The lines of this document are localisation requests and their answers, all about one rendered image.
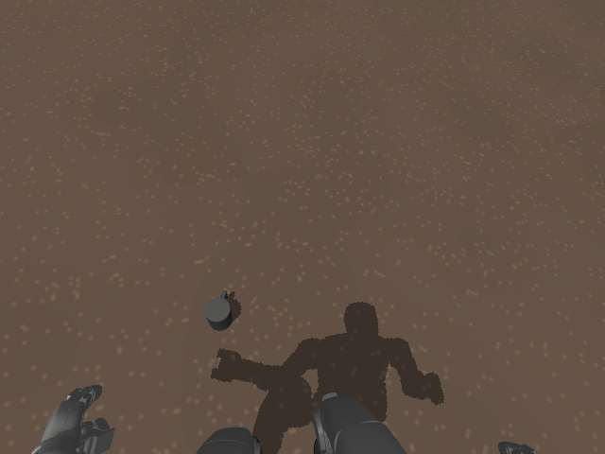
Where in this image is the left robot hand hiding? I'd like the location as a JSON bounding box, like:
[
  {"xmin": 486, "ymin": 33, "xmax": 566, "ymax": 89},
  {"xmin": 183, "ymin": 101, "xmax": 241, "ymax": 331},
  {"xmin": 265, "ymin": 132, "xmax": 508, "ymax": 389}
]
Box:
[{"xmin": 41, "ymin": 385, "xmax": 115, "ymax": 454}]

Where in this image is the left robot arm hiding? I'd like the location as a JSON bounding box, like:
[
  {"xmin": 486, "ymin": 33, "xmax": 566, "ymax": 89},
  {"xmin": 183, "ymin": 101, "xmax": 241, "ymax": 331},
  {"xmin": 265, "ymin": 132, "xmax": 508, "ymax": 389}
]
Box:
[{"xmin": 30, "ymin": 435, "xmax": 81, "ymax": 454}]

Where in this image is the mug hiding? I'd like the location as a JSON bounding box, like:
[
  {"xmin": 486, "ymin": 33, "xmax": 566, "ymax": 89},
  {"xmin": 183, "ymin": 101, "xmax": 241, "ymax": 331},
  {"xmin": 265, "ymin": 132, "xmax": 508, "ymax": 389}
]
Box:
[{"xmin": 204, "ymin": 290, "xmax": 233, "ymax": 331}]

